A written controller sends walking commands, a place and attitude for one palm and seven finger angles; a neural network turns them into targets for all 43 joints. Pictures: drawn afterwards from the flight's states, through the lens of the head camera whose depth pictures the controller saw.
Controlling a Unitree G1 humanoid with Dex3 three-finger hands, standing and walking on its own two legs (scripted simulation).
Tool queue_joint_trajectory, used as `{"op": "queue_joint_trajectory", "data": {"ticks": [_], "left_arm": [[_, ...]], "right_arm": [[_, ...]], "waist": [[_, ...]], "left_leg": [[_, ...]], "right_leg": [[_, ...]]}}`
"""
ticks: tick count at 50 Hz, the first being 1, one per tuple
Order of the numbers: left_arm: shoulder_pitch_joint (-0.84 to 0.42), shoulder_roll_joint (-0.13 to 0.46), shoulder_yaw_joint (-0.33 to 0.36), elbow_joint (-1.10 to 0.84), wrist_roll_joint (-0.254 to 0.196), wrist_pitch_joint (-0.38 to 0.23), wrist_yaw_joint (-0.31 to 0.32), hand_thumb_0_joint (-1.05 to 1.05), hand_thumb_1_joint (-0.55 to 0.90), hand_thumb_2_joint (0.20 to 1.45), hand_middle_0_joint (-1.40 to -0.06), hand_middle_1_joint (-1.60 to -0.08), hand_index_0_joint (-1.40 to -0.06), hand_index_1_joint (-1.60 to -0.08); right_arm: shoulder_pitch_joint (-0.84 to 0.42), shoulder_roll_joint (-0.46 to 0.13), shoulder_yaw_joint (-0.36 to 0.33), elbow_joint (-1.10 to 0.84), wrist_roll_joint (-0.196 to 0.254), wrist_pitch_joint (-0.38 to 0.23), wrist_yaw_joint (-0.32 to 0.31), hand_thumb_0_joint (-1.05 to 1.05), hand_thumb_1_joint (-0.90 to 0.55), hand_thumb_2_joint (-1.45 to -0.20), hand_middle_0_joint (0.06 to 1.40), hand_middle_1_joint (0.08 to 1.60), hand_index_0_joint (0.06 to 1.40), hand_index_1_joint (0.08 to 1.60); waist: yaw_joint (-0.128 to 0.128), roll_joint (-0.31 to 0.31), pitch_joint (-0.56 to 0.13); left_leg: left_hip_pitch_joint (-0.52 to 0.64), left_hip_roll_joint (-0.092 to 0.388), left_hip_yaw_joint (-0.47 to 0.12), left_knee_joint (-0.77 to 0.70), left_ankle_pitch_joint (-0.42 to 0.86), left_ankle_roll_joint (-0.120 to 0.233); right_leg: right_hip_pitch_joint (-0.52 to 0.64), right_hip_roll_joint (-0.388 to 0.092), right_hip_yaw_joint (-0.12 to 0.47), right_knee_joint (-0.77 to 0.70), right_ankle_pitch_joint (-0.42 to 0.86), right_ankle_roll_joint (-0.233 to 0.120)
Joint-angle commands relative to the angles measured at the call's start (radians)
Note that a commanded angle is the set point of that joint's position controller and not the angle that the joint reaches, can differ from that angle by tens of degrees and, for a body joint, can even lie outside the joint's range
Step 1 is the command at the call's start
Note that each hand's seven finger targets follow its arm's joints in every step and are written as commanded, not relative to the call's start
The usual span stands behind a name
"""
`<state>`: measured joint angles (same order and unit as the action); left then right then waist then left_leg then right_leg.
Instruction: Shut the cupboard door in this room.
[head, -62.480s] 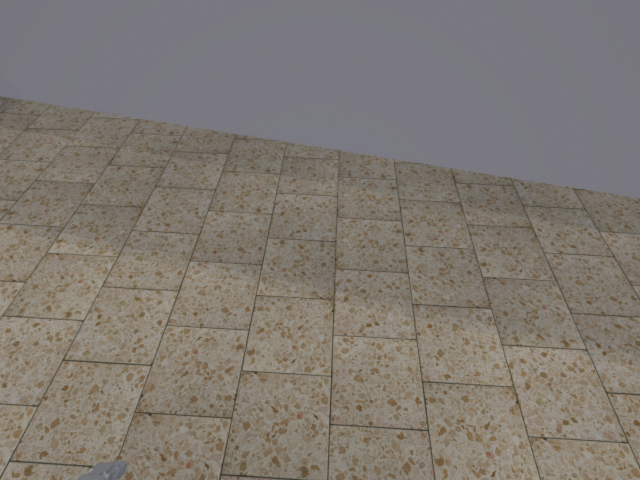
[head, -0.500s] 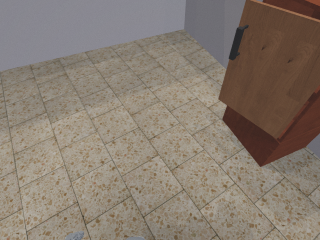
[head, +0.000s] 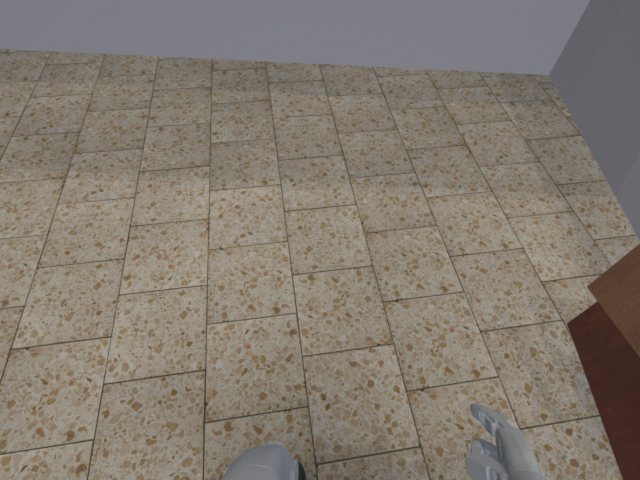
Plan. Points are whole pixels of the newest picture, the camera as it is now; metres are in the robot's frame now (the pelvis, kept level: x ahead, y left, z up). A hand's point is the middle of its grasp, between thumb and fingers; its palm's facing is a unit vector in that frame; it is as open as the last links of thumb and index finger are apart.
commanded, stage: walk to a spot facing it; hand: left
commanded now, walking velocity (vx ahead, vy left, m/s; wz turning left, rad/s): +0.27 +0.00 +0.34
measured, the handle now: out of the picture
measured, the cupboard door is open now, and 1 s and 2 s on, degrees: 17 17 17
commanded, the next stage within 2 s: turn to face it in 0.08 s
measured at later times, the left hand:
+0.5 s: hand (252, 367) +0.27 +0.14 -0.15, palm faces -0.04 -0.98 -0.19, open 7.4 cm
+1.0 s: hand (247, 296) +0.39 +0.17 -0.13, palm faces -0.28 -0.93 -0.24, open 7.4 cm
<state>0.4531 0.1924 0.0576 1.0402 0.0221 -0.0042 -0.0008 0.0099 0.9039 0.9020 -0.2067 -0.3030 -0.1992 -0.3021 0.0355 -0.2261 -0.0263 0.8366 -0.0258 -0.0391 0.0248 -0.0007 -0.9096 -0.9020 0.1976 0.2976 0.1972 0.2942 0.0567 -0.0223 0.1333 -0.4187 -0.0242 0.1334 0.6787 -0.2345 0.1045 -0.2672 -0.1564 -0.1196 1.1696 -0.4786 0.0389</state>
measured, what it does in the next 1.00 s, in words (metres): walks ahead, turning right: right foot, then left foot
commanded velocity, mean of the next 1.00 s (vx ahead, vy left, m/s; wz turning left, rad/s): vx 0.03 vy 0.00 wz -0.46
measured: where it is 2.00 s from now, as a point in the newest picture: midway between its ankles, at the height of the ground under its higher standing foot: (336, 434)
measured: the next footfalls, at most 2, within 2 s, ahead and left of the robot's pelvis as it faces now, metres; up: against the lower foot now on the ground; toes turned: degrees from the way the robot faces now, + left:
right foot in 0.38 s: +0.27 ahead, -0.14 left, +0.00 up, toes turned -2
left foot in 0.72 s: +0.28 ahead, +0.11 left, +0.00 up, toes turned -7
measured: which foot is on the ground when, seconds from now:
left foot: down 0.00-0.40, up 0.42-0.70, down 0.72-1.00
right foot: up 0.00-0.36, down 0.38-0.72, up 0.74-1.00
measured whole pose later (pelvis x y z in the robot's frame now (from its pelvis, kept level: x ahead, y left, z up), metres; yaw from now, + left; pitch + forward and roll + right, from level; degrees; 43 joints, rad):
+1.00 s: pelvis +0.23 -0.01 +0.02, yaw -20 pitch +0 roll -2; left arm 0.17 0.25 0.09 0.89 0.02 0.06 -0.03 0.01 0.91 0.90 -0.20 -0.30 -0.19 -0.30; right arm 0.19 -0.20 -0.03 0.91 -0.03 0.01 -0.03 0.00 -0.90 -0.90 0.20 0.30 0.20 0.30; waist 0.01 0.02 0.09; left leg -0.19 0.14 0.19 0.53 -0.33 -0.02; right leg -0.37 -0.02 -0.07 0.76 -0.39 0.03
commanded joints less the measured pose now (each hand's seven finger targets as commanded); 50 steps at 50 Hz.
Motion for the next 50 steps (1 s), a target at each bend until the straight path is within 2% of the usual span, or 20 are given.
{"op": "queue_joint_trajectory", "data": {"ticks": [1, 4, 11, 17, 18, 19, 20, 21, 22, 24, 26, 33, 34, 36, 37, 38, 40, 42, 47, 50], "left_arm": [[-0.091, 0.095, 0.036, -0.146, 0.014, -0.028, -0.007, 0.0, 0.9, 0.9, -0.2, -0.3, -0.2, -0.3], [-0.067, 0.072, 0.034, -0.131, 0.016, -0.009, -0.011, 0.0, 0.9, 0.9, -0.2, -0.3, -0.2, -0.3], [-0.231, 0.057, 0.015, -0.178, 0.007, -0.007, -0.01, 0.0, 0.9, 0.9, -0.2, -0.3, -0.2, -0.3], [-0.196, 0.063, 0.0, -0.128, 0.003, -0.009, 0.002, 0.0, 0.9, 0.9, -0.2, -0.3, -0.2, -0.3], [-0.139, 0.096, 0.01, -0.115, 0.004, -0.014, 0.003, 0.0, 0.9, 0.9, -0.2, -0.3, -0.2, -0.3], [-0.07, 0.151, 0.025, -0.098, 0.008, -0.022, 0.008, 0.0, 0.9, 0.9, -0.2, -0.3, -0.2, -0.3], [-0.005, 0.213, 0.038, -0.079, 0.007, -0.028, 0.012, 0.0, 0.9, 0.9, -0.2, -0.3, -0.2, -0.3], [-0.005, 0.203, 0.042, -0.081, -0.003, -0.025, 0.023, 0.0, 0.9, 0.9, -0.2, -0.3, -0.2, -0.3], [-0.077, 0.189, 0.043, -0.101, 0.0, -0.019, 0.031, 0.0, 0.9, 0.9, -0.2, -0.3, -0.2, -0.3], [-0.181, 0.154, 0.044, -0.135, -0.001, -0.003, 0.039, 0.0, 0.9, 0.9, -0.2, -0.3, -0.2, -0.3], [-0.234, 0.144, 0.047, -0.149, 0.005, 0.003, 0.037, 0.0, 0.9, 0.9, -0.2, -0.3, -0.2, -0.3], [-0.281, 0.165, 0.067, -0.184, 0.0, 0.03, 0.015, 0.0, 0.9, 0.9, -0.2, -0.3, -0.2, -0.3], [-0.3, 0.147, 0.063, -0.197, -0.005, 0.033, 0.012, 0.0, 0.9, 0.9, -0.2, -0.3, -0.2, -0.3], [-0.296, 0.075, 0.045, -0.238, -0.014, 0.033, -0.004, 0.0, 0.9, 0.9, -0.2, -0.3, -0.2, -0.3], [-0.311, 0.112, 0.053, -0.239, 0.0, 0.04, -0.007, 0.0, 0.9, 0.9, -0.2, -0.3, -0.2, -0.3], [-0.315, 0.121, 0.061, -0.229, 0.004, 0.042, -0.015, 0.0, 0.9, 0.9, -0.2, -0.3, -0.2, -0.3], [-0.279, 0.106, 0.059, -0.212, -0.003, 0.05, -0.027, 0.0, 0.9, 0.9, -0.2, -0.3, -0.2, -0.3], [-0.281, 0.092, 0.047, -0.216, -0.004, 0.055, -0.033, 0.0, 0.9, 0.9, -0.2, -0.3, -0.2, -0.3], [-0.317, 0.09, 0.038, -0.241, -0.002, 0.047, -0.034, 0.0, 0.9, 0.9, -0.2, -0.3, -0.2, -0.3], [-0.264, 0.112, 0.044, -0.237, 0.0, 0.04, -0.034, 0.0, 0.9, 0.9, -0.2, -0.3, -0.2, -0.3]], "right_arm": [[0.173, -0.154, -0.044, 0.012, 0.001, -0.004, -0.035, 0.0, -0.9, -0.9, 0.2, 0.3, 0.2, 0.3], [0.185, -0.128, -0.036, 0.031, 0.003, -0.015, -0.036, 0.0, -0.9, -0.9, 0.2, 0.3, 0.2, 0.3], [0.281, -0.078, -0.034, 0.108, 0.005, -0.019, -0.045, 0.0, -0.9, -0.9, 0.2, 0.3, 0.2, 0.3], [0.321, -0.065, -0.028, 0.174, 0.003, -0.001, -0.06, 0.0, -0.9, -0.9, 0.2, 0.3, 0.2, 0.3], [0.326, -0.057, -0.026, 0.171, 0.01, 0.001, -0.059, 0.0, -0.9, -0.9, 0.2, 0.3, 0.2, 0.3], [0.336, -0.041, -0.028, 0.16, 0.016, 0.001, -0.057, 0.0, -0.9, -0.9, 0.2, 0.3, 0.2, 0.3], [0.36, -0.022, -0.03, 0.145, 0.019, 0.003, -0.055, 0.0, -0.9, -0.9, 0.2, 0.3, 0.2, 0.3], [0.335, -0.034, -0.03, 0.131, 0.019, 0.017, -0.065, 0.0, -0.9, -0.9, 0.2, 0.3, 0.2, 0.3], [0.309, -0.041, -0.029, 0.129, 0.018, 0.021, -0.067, 0.0, -0.9, -0.9, 0.2, 0.3, 0.2, 0.3], [0.262, -0.038, -0.028, 0.121, 0.02, 0.033, -0.063, 0.0, -0.9, -0.9, 0.2, 0.3, 0.2, 0.3], [0.272, -0.005, -0.026, 0.118, 0.015, 0.05, -0.058, 0.0, -0.9, -0.9, 0.2, 0.3, 0.2, 0.3], [0.308, -0.017, -0.033, 0.083, 0.015, 0.045, -0.061, 0.0, -0.9, -0.9, 0.2, 0.3, 0.2, 0.3], [0.342, -0.046, -0.038, 0.086, 0.015, 0.035, -0.065, 0.0, -0.9, -0.9, 0.2, 0.3, 0.2, 0.3], [0.343, -0.189, -0.064, 0.055, -0.003, 0.026, -0.071, 0.0, -0.9, -0.9, 0.2, 0.3, 0.2, 0.3], [0.306, -0.187, -0.064, 0.049, -0.009, 0.025, -0.072, 0.0, -0.9, -0.9, 0.2, 0.3, 0.2, 0.3], [0.264, -0.17, -0.058, 0.037, -0.011, 0.023, -0.074, 0.0, -0.9, -0.9, 0.2, 0.3, 0.2, 0.3], [0.184, -0.151, -0.049, 0.011, -0.011, 0.028, -0.075, 0.0, -0.9, -0.9, 0.2, 0.3, 0.2, 0.3], [0.187, -0.141, -0.048, 0.012, -0.01, 0.028, -0.072, 0.0, -0.9, -0.9, 0.2, 0.3, 0.2, 0.3], [0.235, -0.175, -0.067, 0.034, -0.005, 0.037, -0.062, 0.0, -0.9, -0.9, 0.2, 0.3, 0.2, 0.3], [0.198, -0.195, -0.075, 0.024, 0.0, 0.044, -0.056, 0.0, -0.9, -0.9, 0.2, 0.3, 0.2, 0.3]], "waist": [[-0.086, 0.152, -0.106], [-0.055, 0.097, -0.115], [-0.063, 0.082, -0.093], [-0.034, 0.119, -0.078], [-0.011, 0.064, -0.101], [0.009, -0.048, -0.152], [0.015, -0.176, -0.196], [0.013, -0.204, -0.243], [-0.002, -0.203, -0.249], [-0.036, -0.064, -0.222], [-0.065, -0.057, -0.207], [-0.098, -0.108, -0.179], [-0.12, -0.073, -0.185], [-0.125, 0.315, -0.155], [-0.118, 0.272, -0.129], [-0.094, 0.202, -0.113], [-0.054, 0.173, -0.111], [-0.062, 0.181, -0.126], [-0.096, 0.233, -0.148], [-0.059, 0.213, -0.153]], "left_leg": [[0.188, 0.3, -0.395, -0.436, -0.096, 0.091], [0.152, 0.247, -0.336, -0.465, -0.023, 0.094], [0.241, 0.219, -0.275, -0.446, 0.207, 0.099], [0.247, 0.219, -0.139, -0.244, 0.432, 0.007], [0.201, 0.185, -0.115, -0.155, 0.354, -0.025], [0.07, 0.112, -0.075, 0.015, 0.167, -0.064], [-0.056, -0.01, 0.007, 0.266, -0.284, -0.112], [-0.073, 0.019, -0.09, 0.404, -0.446, -0.121], [-0.116, 0.046, -0.145, 0.465, -0.399, -0.125], [-0.081, 0.084, -0.162, 0.449, -0.299, -0.136], [-0.014, 0.082, -0.133, 0.356, -0.246, -0.144], [0.235, 0.036, -0.097, -0.114, -0.043, -0.151], [0.333, 0.069, -0.119, -0.234, -0.017, -0.145], [0.336, 0.448, -0.508, -0.439, 0.009, 0.014], [0.293, 0.494, -0.501, -0.443, 0.091, 0.071], [0.266, 0.456, -0.444, -0.417, 0.207, 0.075], [0.27, 0.384, -0.254, -0.364, 0.35, 0.05], [0.306, 0.343, -0.14, -0.326, 0.452, 0.027], [0.367, 0.364, -0.063, -0.253, 0.542, 0.012], [0.301, 0.355, -0.024, -0.157, 0.473, -0.036]], "right_leg": [[-0.314, -0.033, 0.125, 0.064, 0.117, -0.001], [-0.288, -0.003, 0.106, -0.036, 0.2, 0.014], [-0.256, 0.038, 0.098, -0.372, 0.336, 0.018], [0.035, 0.126, 0.064, -0.632, 0.389, -0.041], [0.146, 0.116, 0.103, -0.684, 0.492, -0.053], [0.292, -0.003, 0.286, -0.674, 0.73, -0.121], [0.378, -0.207, 0.501, -0.76, 0.945, -0.258], [0.358, -0.251, 0.581, -0.799, 1.0, -0.333], [0.337, -0.22, 0.568, -0.808, 0.948, -0.338], [0.208, -0.146, 0.441, -0.814, 0.792, -0.299], [0.099, -0.087, 0.378, -0.831, 0.684, -0.253], [-0.1, 0.015, 0.422, -0.793, 0.351, -0.167], [-0.17, 0.054, 0.398, -0.742, 0.285, -0.128], [-0.321, 0.234, 0.159, -0.379, -0.064, -0.029], [-0.331, 0.19, 0.165, -0.202, -0.099, -0.017], [-0.325, 0.17, 0.167, -0.095, -0.057, -0.009], [-0.298, 0.135, 0.137, -0.081, -0.001, 0.007], [-0.252, 0.133, 0.09, -0.175, 0.033, 0.011], [-0.155, 0.156, 0.025, -0.404, 0.07, -0.008], [-0.008, 0.166, 0.005, -0.595, 0.207, -0.03]]}}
